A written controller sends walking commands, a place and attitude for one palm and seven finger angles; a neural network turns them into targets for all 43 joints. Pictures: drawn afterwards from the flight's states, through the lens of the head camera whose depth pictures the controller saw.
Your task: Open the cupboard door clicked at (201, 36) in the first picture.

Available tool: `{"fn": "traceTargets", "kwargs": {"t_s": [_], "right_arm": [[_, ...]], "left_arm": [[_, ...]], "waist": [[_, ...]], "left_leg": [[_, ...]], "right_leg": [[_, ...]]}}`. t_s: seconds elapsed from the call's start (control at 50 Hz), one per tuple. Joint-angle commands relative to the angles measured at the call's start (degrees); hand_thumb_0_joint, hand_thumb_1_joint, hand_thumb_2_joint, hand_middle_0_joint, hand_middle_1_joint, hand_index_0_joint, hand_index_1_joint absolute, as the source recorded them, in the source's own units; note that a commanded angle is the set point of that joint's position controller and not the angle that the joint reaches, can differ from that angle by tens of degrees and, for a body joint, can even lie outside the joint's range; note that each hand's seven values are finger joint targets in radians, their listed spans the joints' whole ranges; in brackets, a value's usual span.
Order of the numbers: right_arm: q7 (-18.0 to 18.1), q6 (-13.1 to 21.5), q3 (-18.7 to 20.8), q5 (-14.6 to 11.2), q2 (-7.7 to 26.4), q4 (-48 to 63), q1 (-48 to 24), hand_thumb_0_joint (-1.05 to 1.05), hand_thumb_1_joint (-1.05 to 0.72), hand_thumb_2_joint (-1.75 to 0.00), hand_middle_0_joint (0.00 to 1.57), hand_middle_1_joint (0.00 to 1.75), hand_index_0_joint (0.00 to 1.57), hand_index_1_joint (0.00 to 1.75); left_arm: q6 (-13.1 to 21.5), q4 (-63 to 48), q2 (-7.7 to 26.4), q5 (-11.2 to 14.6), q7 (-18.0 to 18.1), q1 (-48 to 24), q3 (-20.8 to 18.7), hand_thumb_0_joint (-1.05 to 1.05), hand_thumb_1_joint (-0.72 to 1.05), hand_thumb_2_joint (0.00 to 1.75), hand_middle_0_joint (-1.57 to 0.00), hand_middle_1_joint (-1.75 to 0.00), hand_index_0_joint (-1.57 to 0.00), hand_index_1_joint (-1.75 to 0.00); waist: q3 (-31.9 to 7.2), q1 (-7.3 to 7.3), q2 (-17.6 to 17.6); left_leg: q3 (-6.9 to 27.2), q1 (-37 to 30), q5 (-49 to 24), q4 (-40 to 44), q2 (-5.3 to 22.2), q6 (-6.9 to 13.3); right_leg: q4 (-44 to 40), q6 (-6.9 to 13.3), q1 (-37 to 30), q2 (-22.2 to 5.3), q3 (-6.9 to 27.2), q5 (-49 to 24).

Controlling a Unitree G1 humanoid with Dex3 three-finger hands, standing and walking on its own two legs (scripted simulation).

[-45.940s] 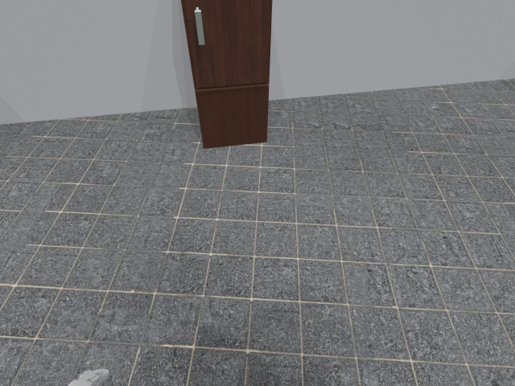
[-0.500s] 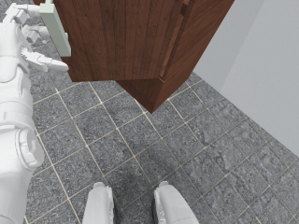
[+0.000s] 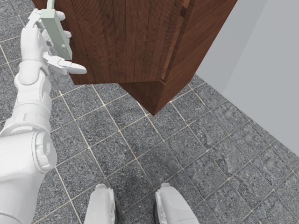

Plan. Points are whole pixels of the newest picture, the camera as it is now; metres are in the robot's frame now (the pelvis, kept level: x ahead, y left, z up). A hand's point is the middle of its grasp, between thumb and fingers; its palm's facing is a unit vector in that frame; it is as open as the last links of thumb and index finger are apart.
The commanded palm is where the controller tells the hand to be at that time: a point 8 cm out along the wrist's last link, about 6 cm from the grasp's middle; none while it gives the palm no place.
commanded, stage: slide the fingers in behind the handle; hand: left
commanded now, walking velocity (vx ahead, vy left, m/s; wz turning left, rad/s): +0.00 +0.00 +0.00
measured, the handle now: (59, 30) +0.60 +0.18 +0.07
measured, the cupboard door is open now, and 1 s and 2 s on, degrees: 51 51 64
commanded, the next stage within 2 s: close the thumb around the handle in 0.60 s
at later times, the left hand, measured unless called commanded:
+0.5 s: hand (68, 46) +0.54 +0.15 +0.07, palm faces +0.04 -1.00 -0.03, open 14.2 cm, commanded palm +0.52 +0.18 +0.07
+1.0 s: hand (68, 47) +0.55 +0.15 +0.07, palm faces +0.02 -1.00 -0.01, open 11.5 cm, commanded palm +0.53 +0.19 +0.07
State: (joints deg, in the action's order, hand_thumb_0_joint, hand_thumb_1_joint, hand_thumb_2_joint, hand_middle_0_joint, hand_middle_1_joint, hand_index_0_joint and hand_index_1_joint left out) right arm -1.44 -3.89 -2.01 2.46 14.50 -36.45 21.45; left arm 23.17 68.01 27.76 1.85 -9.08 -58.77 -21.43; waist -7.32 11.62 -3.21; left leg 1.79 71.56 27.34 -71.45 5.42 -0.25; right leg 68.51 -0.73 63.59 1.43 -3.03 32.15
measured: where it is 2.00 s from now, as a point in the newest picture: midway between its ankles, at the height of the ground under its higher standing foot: outside the picture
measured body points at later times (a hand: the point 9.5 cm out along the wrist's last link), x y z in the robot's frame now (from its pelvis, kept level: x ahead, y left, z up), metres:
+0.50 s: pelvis +0.01 -0.01 +0.00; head +0.16 +0.01 +0.43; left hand +0.54 +0.20 +0.08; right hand -0.01 -0.27 -0.11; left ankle +0.04 +0.12 -0.63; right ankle +0.00 -0.13 -0.63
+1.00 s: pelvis +0.01 +0.00 +0.00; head +0.16 +0.02 +0.43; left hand +0.54 +0.21 +0.07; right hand +0.01 -0.26 -0.11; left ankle +0.04 +0.12 -0.63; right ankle +0.00 -0.13 -0.63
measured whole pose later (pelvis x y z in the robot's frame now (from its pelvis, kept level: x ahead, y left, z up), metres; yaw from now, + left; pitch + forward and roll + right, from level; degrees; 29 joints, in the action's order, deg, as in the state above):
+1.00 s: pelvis +0.01 +0.00 +0.00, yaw +0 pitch +27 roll -4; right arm -1.9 -4.8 -1.6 2.6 14.4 -36.6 21.0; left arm 24.2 69.4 25.7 2.2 -7.2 -58.3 -20.3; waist -7.6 11.3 -3.2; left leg 1.7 70.1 27.6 -70.5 5.0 -0.3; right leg 67.8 -0.7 62.2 1.1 -2.8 32.6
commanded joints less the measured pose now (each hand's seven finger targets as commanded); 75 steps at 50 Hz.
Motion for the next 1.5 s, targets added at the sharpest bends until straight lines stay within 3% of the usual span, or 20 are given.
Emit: {"fn": "traceTargets", "kwargs": {"t_s": [0.0, 0.06, 0.12, 0.16, 0.22, 0.28, 0.36, 0.44, 0.68, 0.78, 0.82, 0.88, 0.94, 0.98, 1.06, 1.18, 1.24, 1.36, 1.44, 1.48], "right_arm": [[0.5, 0.2, 4.0, 0.1, 10.6, 1.2, 12.1, 0.0, -0.9, -0.9, 0.2, 0.3, 0.2, 0.3], [0.4, 0.1, 4.1, 0.2, 10.3, 1.6, 12.1, 0.0, -0.9, -0.9, 0.2, 0.3, 0.2, 0.3], [0.3, 0.2, 4.1, 0.4, 10.4, 1.4, 12.1, 0.0, -0.9, -0.9, 0.2, 0.3, 0.2, 0.3], [0.1, 0.3, 4.1, 0.4, 9.9, 1.3, 12.3, 0.0, -0.9, -0.9, 0.2, 0.3, 0.2, 0.3], [0.0, 0.2, 4.4, 0.4, 10.1, 1.2, 12.5, 0.0, -0.9, -0.9, 0.2, 0.3, 0.2, 0.3], [0.0, 0.1, 4.5, 0.3, 10.1, 0.6, 12.5, 0.0, -0.9, -0.9, 0.2, 0.3, 0.2, 0.3], [0.1, 0.1, 4.6, 0.3, 10.1, 0.7, 12.5, 0.0, -0.9, -0.9, 0.2, 0.3, 0.2, 0.3], [0.0, 0.1, 4.6, 0.4, 10.0, 0.8, 12.3, 0.0, -0.9, -0.9, 0.2, 0.3, 0.2, 0.3], [-0.2, -0.2, 4.7, 0.2, 9.9, 0.7, 11.9, 0.0, -0.9, -0.9, 0.2, 0.3, 0.2, 0.3], [0.1, -0.4, 4.5, 0.1, 10.3, 0.7, 11.7, 0.0, -0.9, -0.9, 0.2, 0.3, 0.2, 0.3], [0.1, -0.5, 4.4, 0.1, 10.0, 0.9, 11.7, 0.0, -0.9, -0.9, 0.2, 0.3, 0.2, 0.3], [0.1, -0.4, 4.5, 0.2, 10.2, 1.1, 11.5, 0.0, -0.9, -0.9, 0.2, 0.3, 0.2, 0.3], [0.2, -0.2, 4.3, 0.3, 10.2, 0.9, 11.9, 0.0, -0.9, -0.9, 0.2, 0.3, 0.2, 0.3], [0.3, -0.4, 4.2, 0.3, 10.4, 1.1, 11.7, 0.0, -0.9, -0.9, 0.2, 0.3, 0.2, 0.3], [0.1, -0.2, 4.5, 0.4, 10.2, 1.0, 11.7, 0.0, -0.9, -0.9, 0.2, 0.3, 0.2, 0.3], [-0.1, -0.2, 4.6, 0.5, 10.2, 1.0, 11.8, 0.0, -0.9, -0.9, 0.2, 0.3, 0.2, 0.3], [0.1, -0.2, 4.4, 0.5, 10.4, 0.6, 12.3, 0.0, -0.9, -0.9, 0.2, 0.3, 0.2, 0.3], [0.2, -0.1, 4.3, 0.5, 10.5, 0.5, 12.0, 0.0, -0.9, -0.9, 0.2, 0.3, 0.2, 0.3], [0.2, 0.1, 4.2, 0.5, 10.5, 0.5, 12.1, 0.0, -0.9, -0.9, 0.2, 0.3, 0.2, 0.3], [0.4, 0.0, 4.2, 0.4, 10.6, 0.3, 11.8, 0.0, -0.9, -0.9, 0.2, 0.3, 0.2, 0.3]], "left_arm": [[3.1, -10.4, 11.7, -0.3, 0.9, -27.3, -0.1, 0.0, -0.5, 0.3, -0.3, -1.2, -0.3, -1.2], [3.2, -11.3, 10.7, -0.2, 1.6, -26.4, -0.2, 0.0, -0.5, 0.3, -0.3, -1.2, -0.3, -1.2], [3.6, -12.1, 11.0, 0.2, 2.4, -27.6, -0.6, 0.0, -0.5, 0.3, -0.3, -1.2, -0.3, -1.2], [4.3, -12.1, 8.1, -0.3, 2.5, -27.9, 1.9, 0.0, -0.5, 0.3, -0.3, -1.2, -0.3, -1.2], [4.9, -13.1, 9.4, -0.6, 2.4, -27.0, 1.0, 0.0, -0.5, 0.3, -0.3, -1.2, -0.3, -1.2], [4.8, -11.7, 7.3, -0.3, 2.0, -27.8, 2.8, 0.0, -0.5, 0.3, -0.3, -1.2, -0.3, -1.2], [5.2, -13.4, 8.8, 0.2, 1.8, -27.4, 1.1, 0.0, -0.5, 0.3, -0.3, -1.2, -0.3, -1.2], [5.6, -14.0, 6.6, 0.6, 1.8, -26.6, 2.6, 0.0, -0.5, 0.3, -0.3, -1.2, -0.3, -1.2], [5.8, -13.3, 7.2, 0.8, 1.9, -25.1, 1.8, 0.0, -0.5, 0.3, -0.3, -1.2, -0.3, -1.2], [5.2, -10.6, 10.1, 0.5, 1.8, -24.6, -0.2, 0.0, -0.22, 0.42, -0.32, -1.23, -0.32, -1.23], [5.2, -11.3, 8.5, 0.3, 1.6, -26.2, 1.5, 0.0, -0.11, 0.47, -0.33, -1.24, -0.33, -1.24], [5.4, -11.5, 9.4, 0.6, 1.7, -25.6, 0.2, 0.0, 0.06, 0.54, -0.34, -1.26, -0.34, -1.26], [5.1, -10.8, 9.3, 0.8, 1.8, -27.0, 0.2, 0.0, 0.23, 0.61, -0.35, -1.28, -0.35, -1.28], [5.2, -11.7, 10.8, 0.2, 1.8, -27.1, -0.4, 0.0, 0.34, 0.66, -0.36, -1.29, -0.36, -1.29], [5.6, -12.8, 8.6, 0.3, 2.0, -26.9, 0.8, 0.0, 0.56, 0.76, -0.38, -1.31, -0.38, -1.31], [5.5, -13.3, 6.8, 0.4, 2.8, -26.3, 2.0, 0.0, 0.9, 0.9, -0.4, -1.35, -0.4, -1.35], [5.3, -11.7, 7.9, 0.3, 2.9, -27.1, 1.4, 0.0, 0.9, 0.9, -0.4, -1.35, -0.4, -1.35], [5.9, -11.3, 9.9, -0.3, 2.9, -27.2, 0.4, 0.0, 0.9, 0.9, -0.4, -1.35, -0.4, -1.35], [5.9, -11.3, 8.4, 0.1, 2.5, -28.0, 1.6, 0.0, 0.9, 0.9, -0.4, -1.35, -0.4, -1.35], [5.5, -9.7, 10.0, -0.1, 2.4, -28.2, 0.6, 0.0, 0.9, 0.9, -0.4, -1.35, -0.4, -1.35]], "waist": [[-30.4, 2.26, -7.0], [-32.0, 1.35, -7.7], [-31.6, 2.03, -5.8], [-31.2, 2.41, -6.9], [-33.1, 1.77, -5.9], [-31.2, 2.8, -6.0], [-33.9, 1.62, -7.6], [-32.5, 1.71, -7.5], [-32.5, 1.48, -6.3], [-30.2, 1.56, -4.7], [-29.8, 1.91, -6.2], [-31.7, 1.28, -7.5], [-30.6, 2.33, -5.3], [-32.2, 1.66, -6.9], [-33.1, 1.51, -8.9], [-33.2, 1.51, -7.8], [-30.7, 2.29, -5.8], [-31.4, 1.81, -6.8], [-30.0, 2.51, -6.5], [-29.4, 2.74, -5.8]], "left_leg": [[2.3, -33.1, -21.4, 5.6, -2.5, 2.0], [2.0, -34.0, -23.1, 5.7, -2.8, 1.8], [1.7, -32.4, -22.0, 5.5, -2.8, 2.1], [1.8, -33.2, -22.5, 5.5, -2.9, 2.1], [1.7, -33.0, -23.0, 5.4, -3.0, 2.1], [1.8, -33.3, -22.5, 5.4, -2.9, 2.1], [1.6, -34.9, -24.1, 5.6, -3.1, 2.0], [1.9, -35.8, -24.3, 6.0, -3.0, 2.0], [1.4, -34.9, -26.2, 5.8, -3.3, 2.0], [1.1, -32.0, -23.7, 5.6, -3.3, 2.1], [1.5, -32.9, -23.7, 6.1, -3.2, 2.0], [1.7, -34.5, -24.9, 5.7, -3.1, 1.8], [1.8, -33.0, -23.7, 5.6, -3.1, 2.2], [2.0, -33.7, -24.2, 5.6, -3.0, 1.9], [2.4, -36.7, -25.1, 5.8, -2.7, 1.5], [2.8, -37.3, -24.6, 6.5, -2.7, 1.4], [2.6, -34.9, -22.8, 6.6, -2.8, 1.7], [2.4, -34.5, -22.1, 6.5, -2.9, 1.7], [2.5, -34.2, -21.4, 6.6, -2.9, 1.8], [2.2, -32.3, -20.1, 6.1, -2.9, 2.0]], "right_leg": [[-9.1, 1.7, -4.0, 2.4, -0.4, -19.7], [-8.9, 1.8, -5.3, 2.3, -0.4, -21.4], [-9.3, 1.6, -6.3, 2.3, 0.0, -21.5], [-9.2, 1.7, -5.3, 2.3, -0.1, -21.8], [-9.0, 1.7, -7.4, 2.4, 0.2, -23.0], [-9.4, 1.7, -5.7, 2.3, 0.1, -22.4], [-9.3, 1.8, -7.1, 2.2, 0.2, -23.8], [-9.4, 2.0, -6.4, 2.4, -0.1, -23.3], [-9.5, 1.7, -8.8, 2.3, 0.3, -26.8], [-9.6, 1.6, -8.7, 2.2, 0.4, -25.1], [-9.4, 1.7, -7.4, 2.2, 0.1, -24.1], [-9.1, 1.9, -6.8, 2.2, 0.1, -24.2], [-9.2, 1.7, -6.8, 2.3, 0.1, -23.5], [-8.8, 1.8, -6.6, 2.2, -0.1, -23.2], [-8.9, 1.9, -4.8, 2.2, -0.4, -22.4], [-9.2, 2.0, -4.8, 2.4, -0.7, -21.6], [-9.6, 1.9, -5.2, 2.5, -0.5, -21.0], [-9.5, 2.0, -5.1, 2.3, -0.3, -20.3], [-9.7, 2.0, -4.5, 2.4, -0.3, -19.6], [-9.9, 1.7, -4.7, 2.3, -0.1, -19.2]]}}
